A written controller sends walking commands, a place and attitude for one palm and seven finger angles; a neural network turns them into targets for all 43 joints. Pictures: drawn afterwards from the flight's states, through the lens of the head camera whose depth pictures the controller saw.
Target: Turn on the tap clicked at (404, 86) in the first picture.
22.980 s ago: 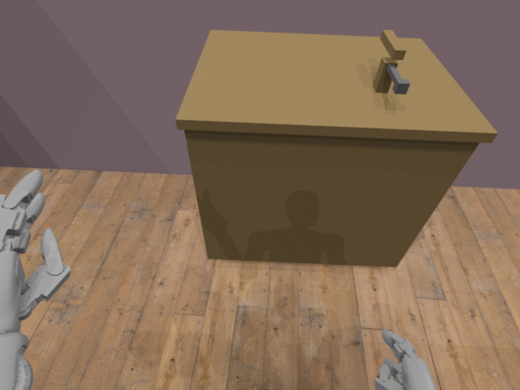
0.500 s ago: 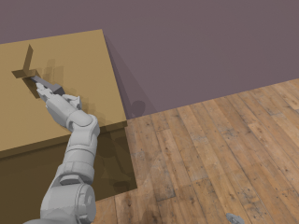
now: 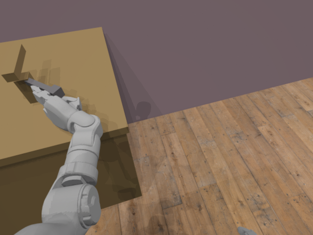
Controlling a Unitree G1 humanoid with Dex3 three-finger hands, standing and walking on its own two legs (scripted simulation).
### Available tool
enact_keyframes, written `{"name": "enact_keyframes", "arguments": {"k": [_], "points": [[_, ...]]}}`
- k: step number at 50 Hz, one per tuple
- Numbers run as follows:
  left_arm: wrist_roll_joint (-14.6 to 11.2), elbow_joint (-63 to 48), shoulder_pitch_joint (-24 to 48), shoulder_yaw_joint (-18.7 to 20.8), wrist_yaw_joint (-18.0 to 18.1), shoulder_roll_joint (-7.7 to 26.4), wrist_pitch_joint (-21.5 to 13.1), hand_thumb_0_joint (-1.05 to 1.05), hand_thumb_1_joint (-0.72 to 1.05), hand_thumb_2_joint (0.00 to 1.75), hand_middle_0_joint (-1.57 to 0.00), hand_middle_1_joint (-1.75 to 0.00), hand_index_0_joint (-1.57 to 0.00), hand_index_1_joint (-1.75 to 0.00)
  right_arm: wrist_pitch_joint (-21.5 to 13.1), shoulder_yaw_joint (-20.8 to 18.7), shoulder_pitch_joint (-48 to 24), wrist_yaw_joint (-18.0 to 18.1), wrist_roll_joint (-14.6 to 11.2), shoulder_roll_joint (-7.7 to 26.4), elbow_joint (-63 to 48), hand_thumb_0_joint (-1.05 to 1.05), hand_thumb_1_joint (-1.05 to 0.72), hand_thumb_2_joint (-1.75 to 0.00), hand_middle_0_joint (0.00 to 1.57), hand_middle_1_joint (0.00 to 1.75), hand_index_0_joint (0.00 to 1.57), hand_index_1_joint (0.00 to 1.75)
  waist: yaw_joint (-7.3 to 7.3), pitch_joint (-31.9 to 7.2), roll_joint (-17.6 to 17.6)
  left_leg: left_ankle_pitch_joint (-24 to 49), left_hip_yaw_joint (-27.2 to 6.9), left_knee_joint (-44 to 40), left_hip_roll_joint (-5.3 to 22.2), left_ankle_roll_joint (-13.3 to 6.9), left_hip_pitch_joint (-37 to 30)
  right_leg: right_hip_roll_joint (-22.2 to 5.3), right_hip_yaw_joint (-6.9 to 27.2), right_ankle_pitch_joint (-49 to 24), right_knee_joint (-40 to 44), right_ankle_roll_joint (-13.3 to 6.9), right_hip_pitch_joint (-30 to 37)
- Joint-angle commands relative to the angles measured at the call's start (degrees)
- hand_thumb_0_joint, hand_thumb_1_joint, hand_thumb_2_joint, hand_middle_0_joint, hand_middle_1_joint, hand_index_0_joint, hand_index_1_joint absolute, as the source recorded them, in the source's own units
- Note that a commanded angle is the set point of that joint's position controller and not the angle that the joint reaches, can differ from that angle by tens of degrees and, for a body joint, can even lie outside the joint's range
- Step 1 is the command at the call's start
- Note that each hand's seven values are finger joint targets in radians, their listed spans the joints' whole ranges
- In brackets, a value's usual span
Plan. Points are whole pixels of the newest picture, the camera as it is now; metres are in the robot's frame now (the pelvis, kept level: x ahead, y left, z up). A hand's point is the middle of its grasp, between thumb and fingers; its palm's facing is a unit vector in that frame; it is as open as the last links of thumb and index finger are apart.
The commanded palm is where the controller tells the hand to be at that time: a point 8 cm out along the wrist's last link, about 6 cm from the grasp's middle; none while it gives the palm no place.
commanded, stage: push the lever round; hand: left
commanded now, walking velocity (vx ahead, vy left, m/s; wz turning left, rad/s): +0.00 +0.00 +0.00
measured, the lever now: (55, 92) +0.45 +0.27 +0.13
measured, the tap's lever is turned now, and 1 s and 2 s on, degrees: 46 85 86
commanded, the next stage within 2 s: lift the hand up off the lever in 0.50 s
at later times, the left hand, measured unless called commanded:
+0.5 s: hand (84, 94) +0.47 +0.20 +0.11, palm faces +0.82 -0.55 -0.16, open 8.3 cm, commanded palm +0.42 +0.23 +0.11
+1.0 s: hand (84, 90) +0.48 +0.20 +0.11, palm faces +0.82 -0.56 -0.14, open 8.0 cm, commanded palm +0.43 +0.23 +0.13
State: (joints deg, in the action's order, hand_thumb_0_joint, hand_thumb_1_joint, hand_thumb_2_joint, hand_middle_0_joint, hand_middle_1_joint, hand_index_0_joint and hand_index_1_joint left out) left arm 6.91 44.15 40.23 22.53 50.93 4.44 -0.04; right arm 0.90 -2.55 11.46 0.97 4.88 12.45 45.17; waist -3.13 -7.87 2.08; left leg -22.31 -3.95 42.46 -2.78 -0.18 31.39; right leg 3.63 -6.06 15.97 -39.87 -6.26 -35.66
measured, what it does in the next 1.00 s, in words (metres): stands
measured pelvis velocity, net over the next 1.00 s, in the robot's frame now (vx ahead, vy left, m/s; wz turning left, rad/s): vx -0.01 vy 0.00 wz -0.02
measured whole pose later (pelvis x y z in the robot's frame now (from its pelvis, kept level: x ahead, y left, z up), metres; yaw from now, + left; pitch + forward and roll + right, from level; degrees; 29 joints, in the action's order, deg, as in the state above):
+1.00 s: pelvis -0.01 +0.00 +0.00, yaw -1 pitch +14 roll +0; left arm 8.6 57.1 51.0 28.5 51.9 10.3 -2.3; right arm -0.7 -2.4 16.2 -1.0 6.0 13.3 46.3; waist -6.9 -7.7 2.3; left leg -22.1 -3.2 43.2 -1.9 -0.3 34.6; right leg 4.5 -5.5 14.6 -39.2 -6.2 -38.6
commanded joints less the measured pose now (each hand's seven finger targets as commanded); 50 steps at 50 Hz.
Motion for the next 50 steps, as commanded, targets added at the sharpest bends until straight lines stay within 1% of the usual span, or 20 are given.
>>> {"name": "enact_keyframes", "arguments": {"k": [1,9,10,11,12,16,19,21,25,26,28,31,33,35,37,39,41,47,48,50], "points": [[2.38,-13.62,29.46,-4.48,-0.82,9.31,-3.83,0.0,0.9,0.9,-0.15,-0.15,-0.15,-0.15,-2.22,-1.98,-0.78,0.45,0.04,6.82,-5.99,0.0,-0.9,-0.9,0.2,0.3,0.2,0.3,-1.8,-20.07,-1.62,11.87,2.1,-3.32,0.54,-1.32,1.27,-5.44,7.54,-13.51,5.39,5.65,21.41],[3.58,-7.99,35.46,-4.62,0.24,10.02,-4.38,0.0,0.9,0.9,-0.15,-0.15,-0.15,-0.15,-2.83,-1.8,-0.31,0.14,0.44,6.92,-4.98,0.0,-0.9,-0.9,0.2,0.3,0.2,0.3,-3.22,-17.6,-2.55,8.0,1.57,-3.02,0.61,-1.53,3.01,-5.0,6.97,-5.76,5.62,5.3,16.74],[3.61,-7.08,36.16,-5.53,0.28,8.96,-4.46,0.0,0.9,0.9,-0.15,-0.15,-0.15,-0.15,-2.98,-1.72,-0.33,0.02,0.52,6.84,-4.83,0.0,-0.9,-0.9,0.2,0.3,0.2,0.3,-3.48,-17.43,-2.71,7.79,1.64,-2.77,0.47,-1.66,3.22,-4.93,7.09,-5.75,5.64,5.38,16.38],[3.8,-6.86,37.17,-3.15,0.6,11.77,-4.83,0.0,0.9,0.9,-0.15,-0.15,-0.15,-0.15,-2.94,-1.85,0.13,0.1,0.64,7.17,-4.55,0.0,-0.9,-0.9,0.2,0.3,0.2,0.3,-3.05,-18.25,-2.68,7.68,1.34,-2.92,0.48,-1.5,3.29,-4.85,6.88,-5.14,5.39,5.2,16.58],[3.88,-7.0,37.59,-3.92,0.67,10.95,-5.05,0.0,0.9,0.9,-0.15,-0.15,-0.15,-0.15,-2.97,-1.79,0.36,-0.02,0.72,6.96,-4.81,0.0,-0.9,-0.9,0.2,0.3,0.2,0.3,-3.07,-19.47,-1.94,8.55,1.64,-2.74,0.41,-1.6,3.04,-4.81,6.96,-6.62,4.91,5.27,16.96],[4.5,-4.88,37.68,-2.17,0.94,12.6,-5.38,0.0,0.9,0.9,-0.15,-0.15,-0.15,-0.15,-2.63,-1.92,1.76,-0.3,1.15,7.03,-4.41,0.0,-0.9,-0.9,0.2,0.3,0.2,0.3,-2.62,-21.61,-0.27,10.91,1.53,-2.1,0.46,-1.06,3.38,-4.57,6.4,-9.91,3.38,5.03,17.49],[4.91,-2.29,40.13,-1.68,1.25,13.43,-5.6,0.0,0.9,0.9,-0.15,-0.15,-0.15,-0.15,-2.66,-1.74,2.36,-0.44,1.25,7.19,-4.42,0.0,-0.9,-0.9,0.2,0.3,0.2,0.3,-3.67,-20.48,-2.52,8.91,1.66,-1.83,0.6,-1.6,5.32,-4.7,6.76,-7.98,3.71,5.42,16.54],[5.13,-1.58,41.49,-1.3,1.45,14.03,-5.93,0.0,0.9,0.9,-0.15,-0.15,-0.15,-0.15,-2.72,-1.83,2.61,-0.51,1.38,7.42,-4.27,0.0,-0.9,-0.9,0.2,0.3,0.2,0.3,-3.85,-20.36,-1.94,8.49,1.51,-1.79,0.6,-1.62,5.43,-4.51,6.73,-7.35,3.79,5.33,15.93],[5.15,1.31,42.73,0.88,1.62,17.1,-6.08,0.0,0.9,0.9,-0.15,-0.15,-0.15,-0.15,-2.79,-1.78,3.64,-0.58,1.27,7.67,-4.48,0.0,-0.9,-0.9,0.2,0.3,0.2,0.3,-4.18,-20.46,-4.08,5.97,1.84,-1.51,0.61,-2.12,8.39,-4.84,7.86,-4.73,4.64,5.86,16.7],[5.32,1.12,43.49,2.21,1.66,19.15,-6.34,0.0,0.9,0.9,-0.15,-0.15,-0.15,-0.15,-2.69,-1.91,3.69,-0.53,1.27,7.93,-4.18,0.0,-0.9,-0.9,0.2,0.3,0.2,0.3,-4.12,-21.21,-2.73,5.73,1.77,-1.32,0.62,-2.12,8.21,-4.93,8.26,-4.27,4.81,5.76,16.9],[5.72,1.28,44.73,0.88,1.74,17.97,-6.69,0.0,0.9,0.9,-0.15,-0.15,-0.15,-0.15,-2.82,-1.79,4.57,-0.67,1.32,7.66,-4.37,0.0,-0.9,-0.9,0.2,0.3,0.2,0.3,-4.48,-22.25,-1.57,6.41,1.82,-1.51,0.73,-2.16,7.52,-4.58,7.68,-5.11,4.27,5.64,16.5],[6.0,4.05,43.78,2.17,1.69,19.58,-6.74,0.0,0.9,0.9,-0.15,-0.15,-0.15,-0.15,-2.87,-1.78,5.44,-0.9,1.47,8.1,-4.04,0.0,-0.9,-0.9,0.2,0.3,0.2,0.3,-4.56,-21.3,-1.6,6.0,1.67,-1.49,0.77,-2.19,8.54,-4.38,7.46,-4.87,4.29,5.62,16.23],[5.75,1.52,43.45,2.96,1.69,20.57,-7.2,0.0,0.9,0.9,-0.15,-0.15,-0.15,-0.15,-3.02,-1.86,6.18,-1.13,1.45,8.04,-4.7,0.0,-0.9,-0.9,0.2,0.3,0.2,0.3,-3.73,-24.23,-0.15,7.74,2.04,-1.71,0.75,-2.18,7.64,-4.41,7.77,-7.5,4.07,5.67,18.56],[5.35,0.76,42.81,3.02,1.47,20.69,-7.22,0.0,0.9,0.9,-0.15,-0.15,-0.15,-0.15,-3.04,-1.81,6.3,-1.26,1.29,8.03,-4.81,0.0,-0.9,-0.9,0.2,0.3,0.2,0.3,-3.7,-24.76,0.03,8.82,2.4,-1.79,0.84,-2.2,7.09,-4.38,7.84,-9.96,4.32,5.77,19.92],[5.1,1.62,41.77,1.74,0.97,19.21,-7.11,0.0,0.9,0.9,-0.15,-0.15,-0.15,-0.15,-3.05,-1.83,6.41,-1.35,1.07,8.12,-4.7,0.0,-0.9,-0.9,0.2,0.3,0.2,0.3,-4.21,-23.05,-1.12,8.07,2.12,-2.32,0.98,-2.2,7.39,-4.18,7.47,-8.96,4.62,5.77,19.73],[4.97,0.73,42.37,2.16,0.98,19.91,-7.11,0.0,0.9,0.9,-0.15,-0.15,-0.15,-0.15,-3.19,-1.94,6.35,-1.42,1.04,8.4,-4.57,0.0,-0.9,-0.9,0.2,0.3,0.2,0.3,-4.41,-22.51,-0.98,7.55,2.29,-2.42,0.99,-2.36,7.08,-4.28,7.93,-7.86,5.48,5.92,19.68],[4.69,-1.36,42.32,2.33,1.06,19.9,-7.32,0.0,0.9,0.9,-0.15,-0.15,-0.15,-0.15,-3.33,-2.11,6.2,-1.5,1.09,8.43,-4.6,0.0,-0.9,-0.9,0.2,0.3,0.2,0.3,-3.9,-23.79,0.05,8.53,2.28,-2.7,0.86,-2.36,5.68,-4.1,7.77,-9.02,5.57,5.65,20.67],[4.6,-0.94,41.42,2.01,0.64,20.14,-6.42,0.0,0.9,0.9,-0.15,-0.15,-0.15,-0.15,-3.42,-1.99,5.88,-1.38,0.76,8.47,-4.35,0.0,-0.9,-0.9,0.2,0.3,0.2,0.3,-4.19,-20.65,-1.24,8.14,2.33,-3.78,1.05,-2.32,5.7,-4.3,7.63,-8.45,6.5,5.8,20.94],[4.75,-2.07,42.14,2.02,0.66,20.32,-6.47,0.0,0.9,0.9,-0.15,-0.15,-0.15,-0.15,-3.47,-1.99,5.91,-1.43,0.89,8.5,-4.3,0.0,-0.9,-0.9,0.2,0.3,0.2,0.3,-4.02,-21.29,0.0,8.79,2.36,-3.89,0.99,-2.3,4.95,-4.22,7.59,-9.13,6.34,5.69,21.04],[4.69,-1.7,40.68,3.06,0.61,21.39,-6.12,0.0,0.9,0.9,-0.15,-0.15,-0.15,-0.15,-3.33,-1.99,5.62,-1.29,0.73,8.35,-4.5,0.0,-0.9,-0.9,0.2,0.3,0.2,0.3,-3.61,-21.37,-1.1,8.65,2.5,-3.93,1.0,-2.34,5.36,-4.49,7.95,-9.53,6.71,5.89,22.32]]}}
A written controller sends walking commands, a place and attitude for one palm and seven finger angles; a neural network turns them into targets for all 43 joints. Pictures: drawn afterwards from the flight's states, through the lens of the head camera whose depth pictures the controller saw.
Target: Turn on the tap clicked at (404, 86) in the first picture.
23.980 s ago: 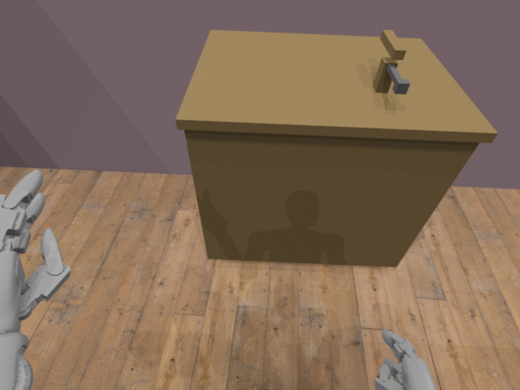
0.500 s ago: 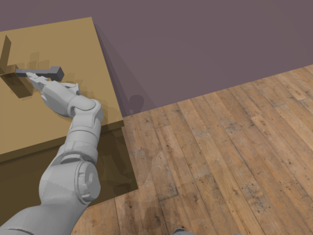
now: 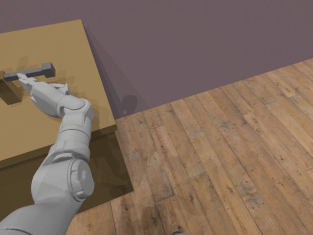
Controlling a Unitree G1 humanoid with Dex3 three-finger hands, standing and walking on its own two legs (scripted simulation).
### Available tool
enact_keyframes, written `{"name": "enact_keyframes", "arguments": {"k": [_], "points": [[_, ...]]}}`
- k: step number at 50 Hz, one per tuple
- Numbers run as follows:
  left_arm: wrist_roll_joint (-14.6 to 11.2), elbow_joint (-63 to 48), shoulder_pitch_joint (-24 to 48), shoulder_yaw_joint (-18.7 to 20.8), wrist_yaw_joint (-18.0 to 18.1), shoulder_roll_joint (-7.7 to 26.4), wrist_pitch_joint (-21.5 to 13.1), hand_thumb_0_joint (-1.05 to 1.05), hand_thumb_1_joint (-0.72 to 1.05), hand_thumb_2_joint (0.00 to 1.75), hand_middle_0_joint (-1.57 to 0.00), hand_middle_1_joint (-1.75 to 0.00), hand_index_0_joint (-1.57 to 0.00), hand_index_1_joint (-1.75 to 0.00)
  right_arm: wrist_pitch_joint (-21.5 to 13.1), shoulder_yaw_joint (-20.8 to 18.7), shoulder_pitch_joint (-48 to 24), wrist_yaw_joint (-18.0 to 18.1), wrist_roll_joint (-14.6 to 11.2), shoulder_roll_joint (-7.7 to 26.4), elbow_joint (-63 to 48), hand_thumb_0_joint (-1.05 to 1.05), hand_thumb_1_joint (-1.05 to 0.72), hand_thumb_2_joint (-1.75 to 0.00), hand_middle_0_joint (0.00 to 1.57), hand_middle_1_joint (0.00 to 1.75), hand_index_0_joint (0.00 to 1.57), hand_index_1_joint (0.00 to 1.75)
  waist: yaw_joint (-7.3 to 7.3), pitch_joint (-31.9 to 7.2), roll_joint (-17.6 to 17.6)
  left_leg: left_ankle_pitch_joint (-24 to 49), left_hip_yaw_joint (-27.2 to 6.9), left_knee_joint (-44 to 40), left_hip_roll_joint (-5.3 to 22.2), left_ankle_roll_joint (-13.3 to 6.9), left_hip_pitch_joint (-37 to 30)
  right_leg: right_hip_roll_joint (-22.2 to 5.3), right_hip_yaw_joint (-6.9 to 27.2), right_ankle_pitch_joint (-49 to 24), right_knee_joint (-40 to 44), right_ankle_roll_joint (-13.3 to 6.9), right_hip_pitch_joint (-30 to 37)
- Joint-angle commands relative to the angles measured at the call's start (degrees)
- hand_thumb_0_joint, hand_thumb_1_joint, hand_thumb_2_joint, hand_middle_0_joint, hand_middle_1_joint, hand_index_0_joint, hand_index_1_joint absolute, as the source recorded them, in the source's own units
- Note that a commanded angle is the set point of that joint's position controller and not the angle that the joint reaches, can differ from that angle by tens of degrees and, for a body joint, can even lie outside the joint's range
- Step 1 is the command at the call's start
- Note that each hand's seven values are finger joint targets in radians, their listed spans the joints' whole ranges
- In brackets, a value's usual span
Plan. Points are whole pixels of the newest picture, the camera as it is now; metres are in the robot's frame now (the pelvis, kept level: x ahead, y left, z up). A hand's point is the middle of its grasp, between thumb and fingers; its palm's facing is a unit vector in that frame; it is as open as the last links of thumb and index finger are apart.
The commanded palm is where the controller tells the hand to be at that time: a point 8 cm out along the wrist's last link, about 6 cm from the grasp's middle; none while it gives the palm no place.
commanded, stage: lift the hand up off the lever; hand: left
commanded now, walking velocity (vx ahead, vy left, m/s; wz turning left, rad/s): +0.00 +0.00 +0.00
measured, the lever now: (48, 70) +0.53 +0.26 +0.13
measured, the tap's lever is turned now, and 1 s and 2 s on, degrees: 85 86 86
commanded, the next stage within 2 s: draw the hand back beside the body in 2.00 s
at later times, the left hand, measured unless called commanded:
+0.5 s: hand (59, 84) +0.47 +0.22 +0.14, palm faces +0.80 -0.58 -0.13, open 7.8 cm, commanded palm +0.41 +0.23 +0.15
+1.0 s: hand (56, 80) +0.46 +0.21 +0.16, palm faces +0.82 -0.56 -0.14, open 7.8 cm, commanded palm +0.40 +0.23 +0.17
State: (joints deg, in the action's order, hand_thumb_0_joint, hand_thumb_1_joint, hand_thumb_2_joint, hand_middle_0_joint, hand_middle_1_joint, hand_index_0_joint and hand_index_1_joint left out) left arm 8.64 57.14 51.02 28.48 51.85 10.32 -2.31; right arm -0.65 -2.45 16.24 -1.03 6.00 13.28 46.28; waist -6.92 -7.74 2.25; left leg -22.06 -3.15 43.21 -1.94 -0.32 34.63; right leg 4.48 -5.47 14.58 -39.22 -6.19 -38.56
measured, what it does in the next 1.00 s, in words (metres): stands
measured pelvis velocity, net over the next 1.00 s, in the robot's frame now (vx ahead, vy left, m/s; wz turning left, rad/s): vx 0.01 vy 0.00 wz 0.01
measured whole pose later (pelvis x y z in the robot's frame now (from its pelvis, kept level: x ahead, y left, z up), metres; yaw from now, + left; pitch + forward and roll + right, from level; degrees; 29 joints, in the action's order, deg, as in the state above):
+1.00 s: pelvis +0.01 +0.00 +0.02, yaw +1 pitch +8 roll +0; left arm 6.1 41.7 46.1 21.6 51.0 4.0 11.2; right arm -0.3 -2.1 11.4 1.0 4.5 12.3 46.8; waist -2.3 -6.9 2.5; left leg -19.5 -3.4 35.5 -2.8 -0.6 24.0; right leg 3.7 -5.1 13.2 -33.2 -5.6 -28.4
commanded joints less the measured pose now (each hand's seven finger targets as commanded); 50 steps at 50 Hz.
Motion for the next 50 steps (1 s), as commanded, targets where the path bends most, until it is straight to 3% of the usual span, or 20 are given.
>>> {"name": "enact_keyframes", "arguments": {"k": [1,4,5,8,10,13,19,21,24,26,27,33,35,36,37,40,42,43,47,50], "points": [[2.85,-16.0,30.61,-2.56,-0.34,16.05,-3.89,0.0,0.9,0.9,-0.15,-0.15,-0.15,-0.15,-1.71,-2.09,0.42,0.78,-0.28,7.66,-5.61,0.0,-0.9,-0.9,0.2,0.3,0.2,0.3,0.38,-21.8,0.43,8.67,1.67,-4.62,-0.02,-2.19,1.63,-5.43,7.61,-8.6,6.07,5.73,25.51],[2.99,-17.5,29.17,-2.57,-0.4,15.68,-3.66,0.0,0.9,0.9,-0.15,-0.15,-0.15,-0.15,-1.7,-2.13,0.68,0.81,-0.29,7.36,-5.89,0.0,-0.9,-0.9,0.2,0.3,0.2,0.3,0.86,-22.92,-0.23,11.09,1.75,-5.08,0.19,-1.98,0.43,-5.38,6.97,-12.4,5.35,5.76,26.96],[2.98,-17.62,28.29,-4.19,-0.67,13.71,-3.36,0.0,0.9,0.9,-0.15,-0.15,-0.15,-0.15,-1.7,-2.09,0.32,0.78,-0.33,7.2,-6.04,0.0,-0.9,-0.9,0.2,0.3,0.2,0.3,0.7,-22.51,-0.64,11.84,1.91,-5.12,0.22,-1.95,-0.17,-5.23,6.65,-13.55,5.28,5.75,26.9],[2.69,-19.13,26.79,-2.71,-0.88,15.28,-2.76,0.0,0.9,0.9,-0.15,-0.15,-0.15,-0.15,-1.52,-2.14,-0.21,0.99,-0.51,7.37,-6.32,0.0,-0.9,-0.9,0.2,0.3,0.2,0.3,1.29,-23.08,-0.74,12.46,1.96,-5.34,0.26,-1.85,-0.64,-5.48,6.77,-14.79,5.26,5.87,28.07],[2.45,-19.35,27.91,-5.7,-1.27,11.76,-2.07,0.0,0.9,0.9,-0.15,-0.15,-0.15,-0.15,-1.58,-2.02,-0.66,1.07,-0.61,7.05,-6.17,0.0,-0.9,-0.9,0.2,0.3,0.2,0.3,0.56,-21.19,-1.07,12.43,1.93,-5.8,0.27,-1.74,-1.35,-5.45,6.46,-14.62,5.86,5.86,27.25],[0.63,-18.5,22.22,-5.44,-2.16,10.38,-0.11,0.0,0.9,0.9,-0.15,-0.15,-0.15,-0.15,-1.44,-2.11,-0.86,1.16,-0.97,7.32,-6.69,0.0,-0.9,-0.9,0.2,0.3,0.2,0.3,1.62,-21.14,-1.86,13.9,2.09,-6.73,0.19,-1.46,-2.4,-5.45,5.98,-16.43,6.17,5.82,28.7],[-1.61,-19.58,21.33,-10.57,-3.45,3.62,3.06,0.0,0.9,0.9,-0.15,-0.15,-0.15,-0.15,-1.61,-1.91,-2.21,1.17,-1.83,7.3,-6.61,0.0,-0.9,-0.9,0.2,0.3,0.2,0.3,1.08,-16.36,-2.57,14.77,1.44,-8.85,0.33,-0.93,-6.01,-4.97,4.4,-13.83,8.16,5.24,25.89],[-1.64,-21.37,23.41,-10.49,-2.79,3.72,3.08,0.0,0.9,0.9,-0.15,-0.15,-0.15,-0.15,-1.72,-1.92,-2.9,1.29,-1.73,7.3,-6.23,0.0,-0.9,-0.9,0.2,0.3,0.2,0.3,1.32,-15.85,-1.73,14.61,1.09,-9.17,0.22,-0.78,-6.87,-4.93,4.36,-12.45,8.55,5.0,25.45],[-1.07,-24.7,24.26,-9.67,-1.38,4.16,2.92,0.0,0.9,0.9,-0.15,-0.15,-0.15,-0.15,-2.09,-2.09,-3.31,1.14,-1.42,6.77,-6.18,0.0,-0.9,-0.9,0.2,0.3,0.2,0.3,2.35,-18.78,-2.11,17.41,0.95,-8.97,0.29,-0.13,-8.31,-4.77,3.98,-14.6,7.64,4.83,26.54],[-0.18,-27.4,24.78,-9.44,-0.63,4.39,2.81,0.0,0.9,0.9,-0.15,-0.15,-0.15,-0.15,-2.02,-2.2,-3.68,1.11,-1.02,6.47,-5.75,0.0,-0.9,-0.9,0.2,0.3,0.2,0.3,3.29,-20.51,0.61,20.49,0.89,-8.66,0.38,0.78,-10.13,-4.55,3.5,-16.33,6.68,4.32,26.82],[0.22,-27.96,24.57,-10.52,-0.3,3.15,2.96,0.0,0.9,0.9,-0.15,-0.15,-0.15,-0.15,-2.1,-2.15,-3.74,1.04,-0.89,6.21,-5.82,0.0,-0.9,-0.9,0.2,0.3,0.2,0.3,3.17,-20.54,0.47,21.83,1.0,-8.63,0.52,1.0,-10.43,-4.55,3.27,-17.48,6.25,4.3,26.76],[0.27,-26.7,20.4,-7.44,0.12,5.28,6.88,0.0,0.9,0.9,-0.15,-0.15,-0.15,-0.15,-0.96,-2.1,-5.08,1.85,-0.98,6.11,-6.41,0.0,-0.9,-0.9,0.2,0.3,0.2,0.3,4.37,-20.25,-3.42,21.23,1.76,-9.26,0.62,0.82,-8.31,-5.19,3.75,-18.88,6.74,4.65,29.9],[-0.01,-26.94,21.71,-9.4,-0.07,3.0,7.93,0.0,0.9,0.9,-0.15,-0.15,-0.15,-0.15,-0.97,-1.89,-5.86,2.03,-1.09,6.0,-6.48,0.0,-0.9,-0.9,0.2,0.3,0.2,0.3,3.77,-18.91,-4.47,19.46,1.89,-9.64,0.55,0.44,-8.08,-5.32,3.99,-17.67,7.55,4.94,29.48],[0.17,-27.13,22.05,-8.2,-0.04,4.45,8.12,0.0,0.9,0.9,-0.15,-0.15,-0.15,-0.15,-0.95,-1.93,-6.08,2.23,-1.12,6.18,-6.25,0.0,-0.9,-0.9,0.2,0.3,0.2,0.3,3.99,-18.26,-3.76,19.15,1.62,-9.93,0.69,0.62,-8.47,-5.17,3.79,-16.23,7.78,4.68,28.95],[0.23,-27.28,22.05,-10.34,-0.18,2.22,8.38,0.0,0.9,0.9,-0.15,-0.15,-0.15,-0.15,-1.14,-1.81,-6.28,2.14,-1.15,5.93,-6.32,0.0,-0.9,-0.9,0.2,0.3,0.2,0.3,3.68,-17.75,-3.16,19.1,1.72,-10.15,0.73,0.7,-8.95,-5.08,3.71,-15.63,7.88,4.65,28.19],[0.33,-28.26,23.01,-11.52,-0.17,1.05,8.77,0.0,0.9,0.9,-0.15,-0.15,-0.15,-0.15,-1.64,-1.78,-6.18,2.02,-1.12,6.01,-6.05,0.0,-0.9,-0.9,0.2,0.3,0.2,0.3,3.41,-18.41,-2.93,19.86,1.54,-10.05,0.73,0.87,-10.08,-4.94,3.56,-15.74,7.93,4.58,27.66],[-0.24,-26.95,21.75,-10.53,-0.3,1.91,9.45,0.0,0.9,0.9,-0.15,-0.15,-0.15,-0.15,-1.71,-1.76,-6.48,2.21,-1.37,6.19,-6.04,0.0,-0.9,-0.9,0.2,0.3,0.2,0.3,3.51,-17.25,-4.22,17.95,1.76,-10.3,0.6,0.47,-9.22,-5.17,3.92,-14.56,8.78,4.95,27.81],[-0.5,-27.07,21.62,-8.48,-0.28,4.26,9.64,0.0,0.9,0.9,-0.15,-0.15,-0.15,-0.15,-1.62,-1.74,-6.43,2.43,-1.48,6.16,-6.02,0.0,-0.9,-0.9,0.2,0.3,0.2,0.3,3.97,-17.77,-4.86,16.84,1.79,-10.47,0.55,0.23,-8.41,-5.52,4.4,-14.19,9.11,5.2,28.94],[-0.44,-28.85,23.63,-10.22,-0.57,3.12,10.03,0.0,0.9,0.9,-0.15,-0.15,-0.15,-0.15,-1.92,-1.5,-7.42,2.74,-1.71,5.87,-6.13,0.0,-0.9,-0.9,0.2,0.3,0.2,0.3,3.98,-17.23,-3.4,15.4,1.84,-11.15,0.34,-0.03,-8.67,-5.73,4.95,-12.26,10.01,5.09,29.19],[-0.22,-29.01,23.22,-9.26,-0.47,4.54,10.32,0.0,0.9,0.9,-0.15,-0.15,-0.15,-0.15,-2.01,-1.45,-7.79,2.93,-1.74,5.85,-6.07,0.0,-0.9,-0.9,0.2,0.3,0.2,0.3,4.15,-17.92,-3.88,14.81,1.94,-10.86,0.32,-0.27,-8.1,-6.2,5.6,-13.28,10.2,5.55,30.08]]}}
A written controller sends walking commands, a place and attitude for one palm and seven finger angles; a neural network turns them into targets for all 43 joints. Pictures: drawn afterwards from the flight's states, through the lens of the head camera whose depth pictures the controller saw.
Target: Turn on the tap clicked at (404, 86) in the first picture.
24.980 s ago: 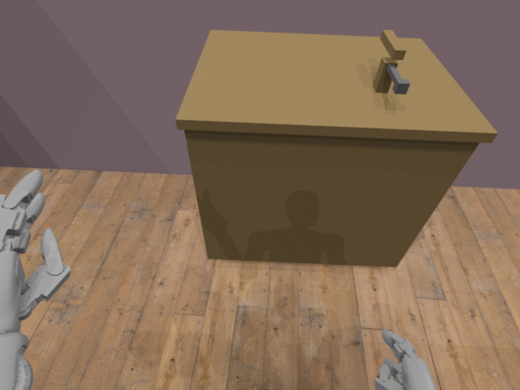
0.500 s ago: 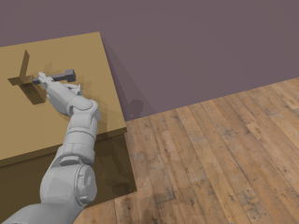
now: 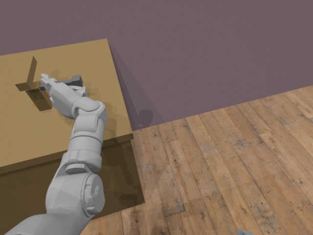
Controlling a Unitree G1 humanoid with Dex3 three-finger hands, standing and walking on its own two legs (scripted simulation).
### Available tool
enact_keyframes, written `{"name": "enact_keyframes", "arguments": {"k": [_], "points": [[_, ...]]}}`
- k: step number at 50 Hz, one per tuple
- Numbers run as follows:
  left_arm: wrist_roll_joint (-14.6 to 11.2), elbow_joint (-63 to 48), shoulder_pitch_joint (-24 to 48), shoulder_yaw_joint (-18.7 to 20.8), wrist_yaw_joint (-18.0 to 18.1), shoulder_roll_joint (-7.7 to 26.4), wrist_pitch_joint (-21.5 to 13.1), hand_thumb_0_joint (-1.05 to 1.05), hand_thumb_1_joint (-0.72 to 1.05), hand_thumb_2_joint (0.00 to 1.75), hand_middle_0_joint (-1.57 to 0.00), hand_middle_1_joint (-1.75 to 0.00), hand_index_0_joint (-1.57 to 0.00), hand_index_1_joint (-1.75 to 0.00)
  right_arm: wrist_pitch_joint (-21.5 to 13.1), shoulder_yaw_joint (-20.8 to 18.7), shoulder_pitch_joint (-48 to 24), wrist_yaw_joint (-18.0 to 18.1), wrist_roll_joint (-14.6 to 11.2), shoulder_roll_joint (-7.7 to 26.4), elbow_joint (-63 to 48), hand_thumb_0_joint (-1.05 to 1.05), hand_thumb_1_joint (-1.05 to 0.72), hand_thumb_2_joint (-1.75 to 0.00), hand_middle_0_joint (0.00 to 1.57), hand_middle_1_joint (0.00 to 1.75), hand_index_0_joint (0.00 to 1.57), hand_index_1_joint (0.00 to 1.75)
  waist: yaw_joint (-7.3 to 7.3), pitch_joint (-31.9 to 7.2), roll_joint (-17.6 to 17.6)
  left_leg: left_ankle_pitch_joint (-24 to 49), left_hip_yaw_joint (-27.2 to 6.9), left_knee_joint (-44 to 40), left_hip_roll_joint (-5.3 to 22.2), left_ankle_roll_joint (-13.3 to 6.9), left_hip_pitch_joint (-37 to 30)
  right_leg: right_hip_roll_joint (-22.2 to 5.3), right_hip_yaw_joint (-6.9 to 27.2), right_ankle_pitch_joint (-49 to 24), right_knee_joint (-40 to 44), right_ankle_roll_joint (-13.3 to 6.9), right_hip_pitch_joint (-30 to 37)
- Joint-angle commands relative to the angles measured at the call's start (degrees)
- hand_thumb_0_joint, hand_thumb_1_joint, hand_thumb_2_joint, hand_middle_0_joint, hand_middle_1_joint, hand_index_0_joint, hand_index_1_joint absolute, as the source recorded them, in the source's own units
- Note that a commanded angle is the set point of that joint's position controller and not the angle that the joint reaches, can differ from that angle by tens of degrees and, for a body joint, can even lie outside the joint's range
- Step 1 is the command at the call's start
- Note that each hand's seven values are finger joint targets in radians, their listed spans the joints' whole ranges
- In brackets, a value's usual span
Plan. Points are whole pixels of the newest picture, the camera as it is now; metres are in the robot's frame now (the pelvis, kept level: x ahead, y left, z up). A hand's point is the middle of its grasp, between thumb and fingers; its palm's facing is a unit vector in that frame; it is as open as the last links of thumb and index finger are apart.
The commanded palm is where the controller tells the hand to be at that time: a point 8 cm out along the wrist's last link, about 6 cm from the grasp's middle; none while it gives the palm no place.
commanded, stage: lift the hand up off the lever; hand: left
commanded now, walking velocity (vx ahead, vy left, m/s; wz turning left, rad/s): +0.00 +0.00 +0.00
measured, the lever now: (77, 81) +0.53 +0.25 +0.12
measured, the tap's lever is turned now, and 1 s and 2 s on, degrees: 86 86 86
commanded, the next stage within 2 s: draw the hand back beside the body in 1.00 s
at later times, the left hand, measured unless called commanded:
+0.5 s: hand (75, 87) +0.44 +0.22 +0.17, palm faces +0.82 -0.56 -0.10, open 7.8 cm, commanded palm +0.39 +0.23 +0.17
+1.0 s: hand (73, 85) +0.44 +0.21 +0.18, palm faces +0.80 -0.59 -0.11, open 7.8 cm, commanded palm +0.38 +0.23 +0.18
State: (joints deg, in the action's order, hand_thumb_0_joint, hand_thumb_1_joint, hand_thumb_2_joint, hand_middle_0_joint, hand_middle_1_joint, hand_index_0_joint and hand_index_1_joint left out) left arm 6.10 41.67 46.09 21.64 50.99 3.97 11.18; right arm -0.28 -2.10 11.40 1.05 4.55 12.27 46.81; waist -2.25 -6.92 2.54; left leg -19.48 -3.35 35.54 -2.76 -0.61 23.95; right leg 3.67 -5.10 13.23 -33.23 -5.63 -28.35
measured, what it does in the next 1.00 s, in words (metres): stands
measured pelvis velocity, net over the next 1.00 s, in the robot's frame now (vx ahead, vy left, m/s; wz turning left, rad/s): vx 0.00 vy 0.01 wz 0.00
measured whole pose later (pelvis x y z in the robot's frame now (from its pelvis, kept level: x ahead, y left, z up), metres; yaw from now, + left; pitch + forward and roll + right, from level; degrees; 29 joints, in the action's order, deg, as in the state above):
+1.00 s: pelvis +0.00 +0.01 +0.01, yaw +0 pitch +5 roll +0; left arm 3.3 33.5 43.7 19.2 48.2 3.2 18.5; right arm -0.7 -1.4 7.9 2.6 2.6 12.2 46.5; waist 0.4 -6.3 2.7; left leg -17.5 -3.2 30.2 -3.1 -1.1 17.6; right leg 3.4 -4.6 11.7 -28.6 -5.0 -22.2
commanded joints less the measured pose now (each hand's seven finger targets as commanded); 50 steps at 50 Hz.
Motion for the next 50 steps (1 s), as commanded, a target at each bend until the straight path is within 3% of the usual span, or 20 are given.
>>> {"name": "enact_keyframes", "arguments": {"k": [1,3,6,7,8,14,21,28,30,31,32,34,37,40,41,43,44,45,48,50], "points": [[2.38,-12.63,28.4,-1.3,0.35,12.41,-3.0,0.0,0.9,0.9,-0.15,-0.15,-0.15,-0.15,-2.21,-1.81,-3.07,1.05,-0.31,7.0,-6.18,0.0,-0.9,-0.9,0.2,0.3,0.2,0.3,-0.43,-17.5,-3.78,10.99,1.99,-3.46,1.14,-0.01,3.01,-5.27,5.2,-9.6,4.79,4.87,19.37],[2.2,-11.19,29.13,-1.5,0.12,12.78,-2.77,0.0,0.9,0.9,-0.15,-0.15,-0.15,-0.15,-2.35,-1.6,-3.34,1.23,-0.6,7.03,-6.26,0.0,-0.9,-0.9,0.2,0.3,0.2,0.3,-0.95,-15.51,-5.36,8.13,1.97,-3.67,1.1,-0.42,4.61,-5.81,6.3,-5.79,6.09,5.28,18.73],[2.35,-14.26,31.05,-0.27,-0.05,15.18,-3.41,0.0,0.9,0.9,-0.15,-0.15,-0.15,-0.15,-2.42,-1.89,-3.85,1.62,-0.73,7.09,-6.35,0.0,-0.9,-0.9,0.2,0.3,0.2,0.3,-0.25,-18.74,-3.4,7.91,1.95,-3.75,1.01,-0.52,3.65,-5.94,7.0,-5.35,6.34,5.11,20.62],[2.38,-14.43,31.09,-3.16,-0.34,12.3,-3.45,0.0,0.9,0.9,-0.15,-0.15,-0.15,-0.15,-2.65,-1.76,-4.09,1.57,-0.87,6.77,-6.6,0.0,-0.9,-0.9,0.2,0.3,0.2,0.3,-0.7,-18.49,-2.8,8.5,2.1,-3.88,1.02,-0.55,2.94,-5.68,6.58,-5.99,6.11,4.95,20.01],[2.37,-13.24,30.52,-2.68,-0.39,12.57,-3.45,0.0,0.9,0.9,-0.15,-0.15,-0.15,-0.15,-2.84,-1.71,-3.7,1.56,-0.82,6.84,-6.29,0.0,-0.9,-0.9,0.2,0.3,0.2,0.3,-0.75,-18.12,-2.66,8.68,2.07,-3.82,1.06,-0.55,2.94,-5.62,6.4,-6.35,5.99,4.95,19.75],[0.71,-11.17,27.84,-0.81,-1.79,14.85,-2.45,0.0,0.9,0.9,-0.15,-0.15,-0.15,-0.15,-2.69,-1.75,-3.59,2.0,-1.51,7.49,-6.55,0.0,-0.9,-0.9,0.2,0.3,0.2,0.3,-0.47,-17.01,-5.66,7.11,2.03,-4.62,1.11,-0.72,4.41,-6.48,7.76,-5.26,7.79,5.73,21.62],[0.44,-17.16,26.11,-0.73,-2.0,14.74,-2.66,0.0,0.9,0.9,-0.15,-0.15,-0.15,-0.15,-2.88,-1.94,-3.84,1.73,-1.52,7.42,-6.87,0.0,-0.9,-0.9,0.2,0.3,0.2,0.3,0.64,-20.26,-2.36,12.29,2.09,-5.3,1.07,-0.44,0.41,-5.91,6.31,-13.04,6.43,5.23,24.25],[-0.98,-20.5,23.57,-4.13,-2.98,10.4,-0.54,0.0,0.9,0.9,-0.15,-0.15,-0.15,-0.15,-3.47,-1.64,-5.64,1.81,-1.95,7.28,-7.38,0.0,-0.9,-0.9,0.2,0.3,0.2,0.3,0.55,-16.06,-4.35,13.24,2.27,-6.84,1.27,-0.28,-1.79,-5.55,5.29,-11.91,7.64,4.97,23.15],[-1.13,-19.97,24.97,-3.5,-2.85,11.39,0.23,0.0,0.9,0.9,-0.15,-0.15,-0.15,-0.15,-3.41,-1.45,-6.34,2.05,-2.03,7.19,-7.04,0.0,-0.9,-0.9,0.2,0.3,0.2,0.3,0.44,-14.56,-5.4,11.55,2.22,-7.14,1.23,-0.39,-1.21,-5.87,5.9,-9.08,8.82,5.12,22.71],[-1.35,-19.74,23.92,-2.11,-2.74,12.43,0.55,0.0,0.9,0.9,-0.15,-0.15,-0.15,-0.15,-3.22,-1.49,-6.91,2.17,-2.0,7.11,-6.92,0.0,-0.9,-0.9,0.2,0.3,0.2,0.3,1.24,-13.91,-5.24,10.25,1.96,-7.53,1.14,-0.4,-1.07,-5.65,5.76,-6.2,9.39,4.97,22.68],[-0.91,-20.46,26.04,-3.85,-2.69,11.4,0.62,0.0,0.9,0.9,-0.15,-0.15,-0.15,-0.15,-3.37,-1.28,-7.42,2.16,-2.14,6.93,-7.05,0.0,-0.9,-0.9,0.2,0.3,0.2,0.3,0.68,-13.27,-4.49,10.43,2.16,-7.58,1.26,-0.36,-1.35,-5.83,5.96,-5.75,9.56,4.77,21.84],[-0.43,-20.38,26.93,-4.88,-2.18,9.88,1.04,0.0,0.9,0.9,-0.15,-0.15,-0.15,-0.15,-3.62,-1.2,-7.97,1.99,-1.89,6.62,-6.8,0.0,-0.9,-0.9,0.2,0.3,0.2,0.3,0.69,-13.6,-3.8,10.56,2.19,-7.35,1.18,-0.29,-1.95,-5.75,5.64,-5.48,9.48,4.68,21.15],[0.26,-20.26,27.58,-3.56,-1.69,11.74,1.61,0.0,0.9,0.9,-0.15,-0.15,-0.15,-0.15,-3.47,-1.27,-8.2,1.99,-1.88,6.62,-6.78,0.0,-0.9,-0.9,0.2,0.3,0.2,0.3,1.33,-15.04,-3.8,11.39,2.06,-7.36,1.2,0.01,-2.27,-5.58,5.37,-5.76,8.94,4.41,21.61],[0.1,-20.38,27.18,-4.99,-1.83,9.49,2.48,0.0,0.9,0.9,-0.15,-0.15,-0.15,-0.15,-3.35,-1.15,-8.23,1.96,-1.76,6.36,-6.93,0.0,-0.9,-0.9,0.2,0.3,0.2,0.3,1.39,-16.19,-3.53,13.83,2.25,-7.28,1.22,0.32,-3.27,-5.43,4.77,-9.85,8.0,4.38,22.28],[0.01,-20.23,26.45,-3.71,-1.93,10.56,2.72,0.0,0.9,0.9,-0.15,-0.15,-0.15,-0.15,-3.08,-1.37,-8.18,2.08,-1.65,6.55,-6.81,0.0,-0.9,-0.9,0.2,0.3,0.2,0.3,1.96,-17.12,-2.33,14.63,2.22,-7.31,1.15,0.61,-4.06,-5.18,4.42,-10.13,7.68,4.16,22.68],[-0.44,-18.69,23.98,-5.32,-2.35,8.05,3.62,0.0,0.9,0.9,-0.15,-0.15,-0.15,-0.15,-3.03,-1.11,-7.98,1.98,-1.91,6.43,-7.19,0.0,-0.9,-0.9,0.2,0.3,0.2,0.3,1.84,-15.79,-4.17,15.8,2.21,-7.65,1.29,0.77,-3.77,-5.18,4.05,-11.89,7.32,4.2,22.24],[-0.59,-18.86,23.81,-4.44,-2.44,9.06,3.83,0.0,0.9,0.9,-0.15,-0.15,-0.15,-0.15,-2.88,-1.18,-7.79,2.04,-2.0,6.63,-7.23,0.0,-0.9,-0.9,0.2,0.3,0.2,0.3,1.8,-16.14,-5.2,16.34,2.2,-7.58,1.42,0.74,-3.63,-5.28,4.06,-12.72,7.25,4.3,22.73],[-0.67,-19.77,24.61,-5.85,-2.6,7.52,4.06,0.0,0.9,0.9,-0.15,-0.15,-0.15,-0.15,-2.9,-1.16,-8.0,2.01,-2.01,6.61,-7.37,0.0,-0.9,-0.9,0.2,0.3,0.2,0.3,1.51,-16.21,-4.74,16.99,2.36,-7.51,1.35,0.76,-4.17,-5.36,4.19,-14.18,7.21,4.4,22.69],[-1.38,-20.59,23.07,-3.92,-2.64,9.23,4.23,0.0,0.9,0.9,-0.15,-0.15,-0.15,-0.15,-2.63,-1.16,-8.13,2.14,-2.29,6.6,-7.65,0.0,-0.9,-0.9,0.2,0.3,0.2,0.3,2.23,-16.42,-5.71,16.99,2.26,-7.82,1.49,0.84,-4.2,-5.3,4.1,-13.67,7.39,4.47,23.21],[-0.91,-21.89,25.91,-5.77,-2.44,7.55,4.18,0.0,0.9,0.9,-0.15,-0.15,-0.15,-0.15,-2.72,-0.99,-8.49,2.09,-2.21,6.36,-7.49,0.0,-0.9,-0.9,0.2,0.3,0.2,0.3,1.63,-15.7,-5.24,16.65,2.18,-7.69,1.5,0.87,-4.19,-5.42,4.26,-13.31,7.56,4.42,22.51]]}}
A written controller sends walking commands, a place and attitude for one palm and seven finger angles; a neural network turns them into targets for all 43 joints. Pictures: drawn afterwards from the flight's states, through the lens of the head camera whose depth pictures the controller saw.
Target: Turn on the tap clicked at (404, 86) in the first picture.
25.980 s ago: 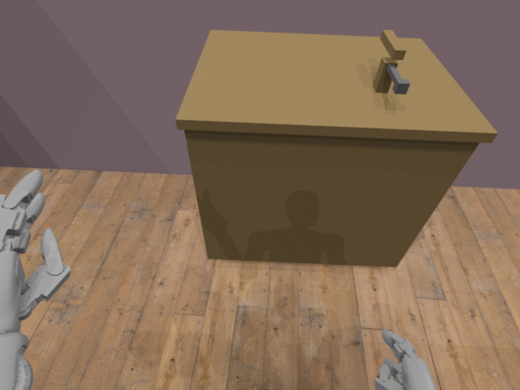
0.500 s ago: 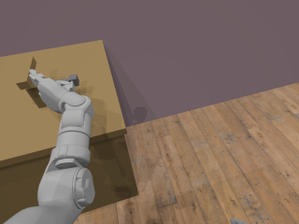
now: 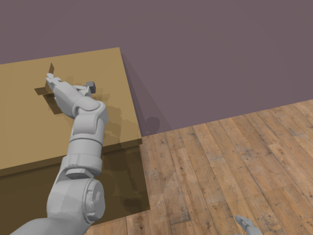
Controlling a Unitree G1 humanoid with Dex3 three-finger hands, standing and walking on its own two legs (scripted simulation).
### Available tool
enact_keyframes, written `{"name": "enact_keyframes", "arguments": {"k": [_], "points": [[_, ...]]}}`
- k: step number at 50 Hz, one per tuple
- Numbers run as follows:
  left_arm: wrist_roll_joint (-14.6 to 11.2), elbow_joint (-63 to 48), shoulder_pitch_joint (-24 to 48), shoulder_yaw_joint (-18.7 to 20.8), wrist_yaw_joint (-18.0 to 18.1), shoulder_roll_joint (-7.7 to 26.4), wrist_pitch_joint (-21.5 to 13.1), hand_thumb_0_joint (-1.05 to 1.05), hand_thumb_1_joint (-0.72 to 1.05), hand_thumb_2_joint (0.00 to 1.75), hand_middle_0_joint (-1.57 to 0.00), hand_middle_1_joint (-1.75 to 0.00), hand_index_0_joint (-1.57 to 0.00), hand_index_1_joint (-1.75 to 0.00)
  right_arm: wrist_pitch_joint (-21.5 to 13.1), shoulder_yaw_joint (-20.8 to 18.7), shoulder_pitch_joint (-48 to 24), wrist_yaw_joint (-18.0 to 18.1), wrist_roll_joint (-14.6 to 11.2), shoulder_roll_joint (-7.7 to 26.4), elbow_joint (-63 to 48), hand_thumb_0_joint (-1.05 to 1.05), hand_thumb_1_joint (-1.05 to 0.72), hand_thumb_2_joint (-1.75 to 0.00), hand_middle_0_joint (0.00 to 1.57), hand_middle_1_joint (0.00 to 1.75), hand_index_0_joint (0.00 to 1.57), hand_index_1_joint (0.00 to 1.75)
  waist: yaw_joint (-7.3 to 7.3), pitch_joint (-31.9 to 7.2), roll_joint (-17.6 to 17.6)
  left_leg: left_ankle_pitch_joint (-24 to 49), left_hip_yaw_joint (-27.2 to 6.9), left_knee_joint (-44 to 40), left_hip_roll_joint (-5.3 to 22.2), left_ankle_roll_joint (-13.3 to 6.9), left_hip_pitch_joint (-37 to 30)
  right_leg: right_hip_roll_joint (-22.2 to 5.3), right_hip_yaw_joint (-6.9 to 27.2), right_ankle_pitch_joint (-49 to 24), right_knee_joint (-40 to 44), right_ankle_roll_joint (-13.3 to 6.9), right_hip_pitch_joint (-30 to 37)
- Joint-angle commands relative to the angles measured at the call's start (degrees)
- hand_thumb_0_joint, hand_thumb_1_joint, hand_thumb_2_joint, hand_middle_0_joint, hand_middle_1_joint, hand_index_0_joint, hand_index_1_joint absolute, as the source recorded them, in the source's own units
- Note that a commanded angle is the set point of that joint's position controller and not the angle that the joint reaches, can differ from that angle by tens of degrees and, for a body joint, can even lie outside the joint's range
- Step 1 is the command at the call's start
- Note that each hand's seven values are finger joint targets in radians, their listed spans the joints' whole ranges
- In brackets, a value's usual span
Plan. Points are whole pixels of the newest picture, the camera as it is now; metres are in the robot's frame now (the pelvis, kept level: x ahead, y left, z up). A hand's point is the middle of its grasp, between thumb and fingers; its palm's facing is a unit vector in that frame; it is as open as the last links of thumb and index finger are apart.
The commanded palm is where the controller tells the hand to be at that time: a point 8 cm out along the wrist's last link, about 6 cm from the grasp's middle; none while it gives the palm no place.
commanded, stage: draw the hand back beside the body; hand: left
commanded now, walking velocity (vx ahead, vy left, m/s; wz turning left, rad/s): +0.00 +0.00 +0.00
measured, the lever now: (90, 87) +0.53 +0.25 +0.11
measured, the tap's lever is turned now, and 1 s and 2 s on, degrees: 86 86 86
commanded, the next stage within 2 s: step back with the hand held close in 1.58 s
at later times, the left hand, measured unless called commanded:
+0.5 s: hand (69, 122) +0.33 +0.22 +0.16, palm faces +0.36 -0.91 -0.21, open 7.7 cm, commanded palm +0.30 +0.24 +0.18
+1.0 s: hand (42, 147) +0.24 +0.24 +0.18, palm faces +0.36 -0.90 -0.25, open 7.6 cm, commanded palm +0.20 +0.27 +0.18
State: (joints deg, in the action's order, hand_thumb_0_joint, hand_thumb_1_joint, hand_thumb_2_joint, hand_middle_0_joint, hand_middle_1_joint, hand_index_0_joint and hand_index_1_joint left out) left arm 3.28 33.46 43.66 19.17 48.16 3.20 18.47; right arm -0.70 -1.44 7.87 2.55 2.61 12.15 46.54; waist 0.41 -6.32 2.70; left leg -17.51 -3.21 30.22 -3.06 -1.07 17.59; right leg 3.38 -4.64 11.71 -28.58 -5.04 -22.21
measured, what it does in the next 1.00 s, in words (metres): stands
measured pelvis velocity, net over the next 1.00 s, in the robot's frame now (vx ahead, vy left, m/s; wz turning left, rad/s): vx -0.01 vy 0.02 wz -0.03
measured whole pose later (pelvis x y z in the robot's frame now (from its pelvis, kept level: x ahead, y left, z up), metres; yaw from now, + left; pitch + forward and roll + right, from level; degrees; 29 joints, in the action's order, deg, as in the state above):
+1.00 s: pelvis -0.01 +0.02 +0.01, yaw -2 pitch -6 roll +0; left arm -3.9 -9.9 -8.8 11.5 7.3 17.2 -6.6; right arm -4.2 1.8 9.8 1.8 0.0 12.1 39.4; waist 3.7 2.1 3.5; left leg -13.6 -1.4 21.0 -3.1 -2.3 0.9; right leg 3.6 -2.3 7.2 -19.4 -3.9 -5.9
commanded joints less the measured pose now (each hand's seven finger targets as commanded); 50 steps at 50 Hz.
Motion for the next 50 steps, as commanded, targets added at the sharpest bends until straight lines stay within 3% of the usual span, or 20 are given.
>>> {"name": "enact_keyframes", "arguments": {"k": [1,5,6,7,9,12,13,15,16,17,20,23,26,29,32,35,36,41,46,50], "points": [[2.17,-13.63,28.06,-2.42,0.57,9.17,-3.16,0.0,0.9,0.9,-0.15,-0.15,-0.15,-0.15,-2.26,-1.8,-5.34,0.63,-0.13,6.59,-7.02,0.0,-0.9,-0.9,0.2,0.3,0.2,0.3,-0.6,-15.94,-4.28,14.28,1.94,-2.43,1.74,1.38,1.8,-4.8,3.49,-9.95,3.11,3.59,15.95],[3.51,-13.9,32.81,-4.0,1.26,8.75,-3.72,0.0,0.9,0.9,-0.15,-0.15,-0.15,-0.15,-2.62,-1.65,-5.15,0.49,0.11,6.29,-6.35,0.0,-0.9,-0.9,0.2,0.3,0.2,0.3,-1.42,-16.6,-3.49,14.72,1.75,-1.71,1.85,1.8,1.8,-4.81,3.54,-9.67,2.6,3.38,14.68],[4.96,-19.31,28.4,-12.5,-7.74,8.06,-4.72,0.0,0.9,0.9,-0.15,-0.15,-0.15,-0.15,-1.18,-2.33,-3.61,1.67,0.23,8.1,-7.05,0.0,-0.9,-0.9,0.2,0.3,0.2,0.3,-3.05,-18.0,-4.54,17.83,2.23,-1.85,1.26,0.85,-2.04,-4.31,4.08,-15.85,0.5,2.92,17.14],[3.55,-20.27,24.48,-6.39,-11.77,14.42,-5.45,0.0,0.9,0.9,-0.15,-0.16,-0.15,-0.16,-0.9,-2.73,-2.58,2.44,-0.56,8.1,-8.62,0.0,-0.9,-0.9,0.2,0.3,0.2,0.3,-1.52,-21.54,-4.02,19.99,2.53,-1.86,1.44,0.15,-3.66,-4.42,4.54,-20.01,0.63,2.95,20.26],[1.57,-23.96,19.66,-5.66,-17.28,16.65,-6.59,0.0,0.9,0.9,-0.15,-0.16,-0.15,-0.16,-0.26,-1.94,-2.74,3.47,-1.1,7.49,-10.27,0.0,-0.9,-0.9,0.2,0.3,0.2,0.3,0.22,-23.93,-3.49,22.57,2.68,-2.82,1.25,-0.22,-4.18,-4.75,5.44,-26.55,0.52,3.47,25.97],[-4.35,-23.95,3.8,-7.02,-28.28,14.32,-8.45,0.0,0.9,0.9,-0.16,-0.17,-0.16,-0.17,0.54,-0.49,-3.33,4.09,-2.84,6.63,-12.33,0.0,-0.9,-0.9,0.2,0.3,0.2,0.3,1.85,-16.37,-6.69,22.02,2.56,-5.21,2.09,-0.17,-3.95,-4.32,5.23,-27.83,2.24,3.44,27.44],[-6.44,-25.13,-0.3,-5.18,-31.43,16.18,-8.89,0.0,0.9,0.9,-0.16,-0.17,-0.16,-0.17,0.66,-0.22,-3.87,4.34,-3.55,6.74,-13.07,0.0,-0.9,-0.9,0.2,0.3,0.2,0.3,2.57,-14.91,-7.87,20.67,2.75,-5.93,2.37,-0.44,-3.8,-4.34,5.62,-27.58,3.02,3.65,28.4],[-9.41,-28.19,-4.17,-2.82,-33.13,17.3,-7.79,0.0,0.9,0.9,-0.16,-0.18,-0.16,-0.18,0.37,0.66,-6.19,4.7,-4.51,6.07,-14.64,0.0,-0.9,-0.9,0.2,0.3,0.2,0.3,4.33,-11.33,-7.94,15.97,2.94,-7.2,2.64,-0.65,-3.28,-4.52,6.62,-21.67,5.11,4.05,27.89],[-6.84,-27.12,-10.8,0.52,-34.83,30.13,-12.7,0.0,0.9,0.9,-0.16,-0.18,-0.16,-0.18,-0.44,0.61,-3.97,2.53,-3.83,7.57,-13.78,0.0,-0.9,-0.9,0.2,0.3,0.2,0.3,2.53,-7.66,-4.35,13.18,3.65,-8.13,3.43,-0.67,-2.71,-6.02,7.59,-19.94,4.76,5.17,26.93],[-6.98,-28.07,-11.8,0.36,-36.04,29.71,-15.66,0.0,0.9,0.9,-0.16,-0.19,-0.16,-0.19,-0.88,0.73,-4.95,1.48,-3.79,7.07,-14.56,0.0,-0.9,-0.9,0.2,0.3,0.2,0.3,3.33,-5.8,-3.2,12.3,3.33,-8.59,2.92,-0.62,-0.68,-5.84,7.34,-17.28,4.68,4.66,27.52],[-7.64,-38.1,-13.45,-1.25,-38.35,28.83,-20.94,0.0,0.9,0.9,-0.16,-0.19,-0.16,-0.19,-2.44,0.65,-7.42,0.73,-4.1,6.74,-17.01,0.0,-0.9,-0.9,0.2,0.3,0.2,0.3,2.9,-5.46,-4.18,11.84,3.29,-8.57,2.93,-0.72,-1.92,-5.91,8.55,-14.8,5.74,4.56,27.61],[-7.19,-45.9,-9.39,-4.66,-39.06,26.96,-24.69,0.0,0.9,0.9,-0.17,-0.2,-0.17,-0.2,-4.74,0.54,-7.59,0.51,-4.02,6.9,-17.48,0.0,-0.9,-0.9,0.2,0.3,0.2,0.3,1.16,-4.91,3.52,11.75,3.42,-9.11,2.55,-0.51,-6.18,-4.62,7.8,-9.75,7.77,3.56,23.87],[-6.79,-47.5,-8.3,-10.46,-39.17,21.93,-26.7,0.0,0.9,0.9,-0.17,-0.21,-0.17,-0.21,-6.7,0.47,-7.13,0.35,-4.06,6.95,-16.67,0.0,-0.9,-0.9,0.2,0.3,0.2,0.3,-0.49,-2.29,5.04,8.82,2.53,-10.0,2.37,-0.38,-9.27,-3.61,6.94,-4.4,9.89,3.32,19.01],[-6.63,-41.67,-11.01,-12.06,-38.75,20.78,-27.38,0.0,0.9,0.9,-0.17,-0.22,-0.17,-0.22,-7.32,0.51,-7.09,0.72,-4.22,7.37,-15.53,0.0,-0.9,-0.9,0.2,0.3,0.2,0.3,-0.91,2.23,-2.85,1.01,1.81,-11.28,1.98,-1.03,-6.79,-3.52,6.89,5.37,12.22,3.74,16.14],[-6.67,-39.95,-16.01,-10.6,-38.6,21.6,-27.61,0.0,0.9,0.9,-0.18,-0.23,-0.18,-0.23,-6.88,0.68,-7.46,0.76,-4.12,7.17,-15.26,0.0,-0.9,-0.9,0.2,0.3,0.2,0.3,0.27,1.79,-3.69,-1.83,1.58,-11.93,1.55,-1.12,-5.96,-4.21,6.95,9.15,12.77,3.63,17.32],[-7.17,-41.61,-23.48,-5.97,-38.63,24.6,-27.74,0.0,0.9,0.9,-0.18,-0.24,-0.18,-0.24,-5.86,1.03,-8.57,0.66,-3.62,6.69,-15.54,0.0,-0.9,-0.9,0.2,0.3,0.2,0.3,2.34,-0.92,-4.87,2.2,1.35,-12.07,1.87,-0.92,-5.71,-4.54,6.6,5.49,12.04,3.28,22.12],[-7.24,-42.48,-26.01,-3.51,-38.71,26.44,-27.77,0.0,0.9,0.9,-0.18,-0.24,-0.18,-0.24,-5.48,0.92,-8.43,0.55,-3.53,6.7,-15.43,0.0,-0.9,-0.9,0.2,0.3,0.2,0.3,2.9,-2.39,-1.58,3.14,1.47,-12.19,1.88,-0.61,-6.07,-4.62,6.57,4.06,11.76,3.11,23.64],[-7.68,-51.02,-32.05,-0.5,-39.87,27.56,-28.77,0.0,0.9,0.9,-0.19,-0.26,-0.19,-0.26,-5.24,1.41,-8.51,0.22,-3.09,5.86,-16.65,0.0,-0.9,-0.9,0.2,0.3,0.2,0.3,3.6,-2.04,1.2,9.57,1.12,-13.53,2.79,0.36,-6.92,-3.76,5.64,-4.82,10.56,2.51,26.67],[-7.18,-58.15,-36.45,-3.82,-40.61,23.8,-29.48,0.0,0.9,0.9,-0.19,-0.27,-0.19,-0.27,-6.74,1.26,-7.92,-0.22,-2.77,5.81,-17.33,0.0,-0.9,-0.9,0.2,0.3,0.2,0.3,2.73,1.08,3.85,12.74,0.66,-14.03,3.19,1.14,-9.19,-3.05,5.05,-6.58,11.18,2.37,24.23],[-7.21,-57.73,-42.15,-3.73,-40.55,23.12,-29.38,0.0,0.9,0.9,-0.19,-0.29,-0.19,-0.29,-7.25,0.64,-7.22,-0.39,-2.75,6.43,-16.84,0.0,-0.9,-0.9,0.2,0.3,0.2,0.3,2.52,2.99,-2.28,10.99,0.55,-14.13,3.36,0.55,-8.78,-2.88,4.75,-4.43,11.71,2.73,23.0]]}}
